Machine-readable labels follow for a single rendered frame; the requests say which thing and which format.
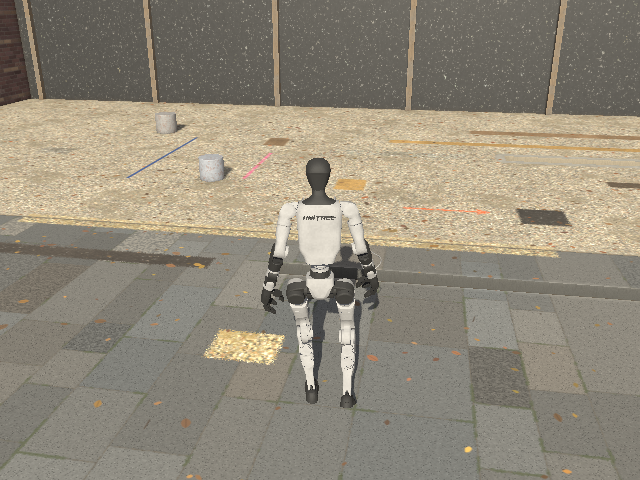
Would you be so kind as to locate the left robot forearm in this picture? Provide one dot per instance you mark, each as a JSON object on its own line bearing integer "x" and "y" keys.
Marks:
{"x": 273, "y": 271}

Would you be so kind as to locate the robot left upper arm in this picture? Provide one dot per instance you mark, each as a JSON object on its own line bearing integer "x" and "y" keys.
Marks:
{"x": 287, "y": 212}

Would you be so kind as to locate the robot torso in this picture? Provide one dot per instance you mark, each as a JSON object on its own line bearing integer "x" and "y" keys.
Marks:
{"x": 319, "y": 236}

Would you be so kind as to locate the robot right upper arm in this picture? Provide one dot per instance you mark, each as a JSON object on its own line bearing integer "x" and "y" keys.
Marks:
{"x": 350, "y": 210}

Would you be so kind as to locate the right robot hand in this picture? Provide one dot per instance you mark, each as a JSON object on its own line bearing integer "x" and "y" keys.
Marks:
{"x": 367, "y": 282}

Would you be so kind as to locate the right robot shin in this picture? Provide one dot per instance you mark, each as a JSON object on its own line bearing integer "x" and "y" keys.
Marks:
{"x": 348, "y": 363}

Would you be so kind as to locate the right robot forearm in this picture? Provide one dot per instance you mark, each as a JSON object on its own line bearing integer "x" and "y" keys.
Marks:
{"x": 367, "y": 263}

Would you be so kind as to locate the left robot hand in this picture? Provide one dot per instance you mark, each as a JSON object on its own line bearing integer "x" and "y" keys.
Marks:
{"x": 267, "y": 300}

